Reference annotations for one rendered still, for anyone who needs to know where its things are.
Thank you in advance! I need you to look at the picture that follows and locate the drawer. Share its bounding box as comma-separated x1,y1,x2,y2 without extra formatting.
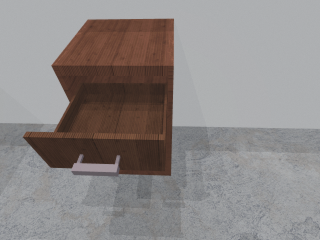
23,83,168,171

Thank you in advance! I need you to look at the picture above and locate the handle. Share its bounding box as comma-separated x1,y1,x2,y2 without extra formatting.
71,154,121,177

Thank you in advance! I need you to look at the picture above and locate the cabinet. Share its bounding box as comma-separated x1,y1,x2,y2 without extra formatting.
51,18,174,176

